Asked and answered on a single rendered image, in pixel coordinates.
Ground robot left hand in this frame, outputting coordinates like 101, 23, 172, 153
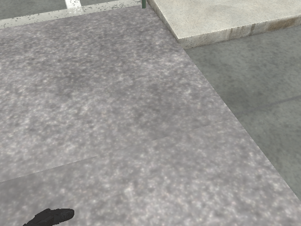
23, 208, 74, 226

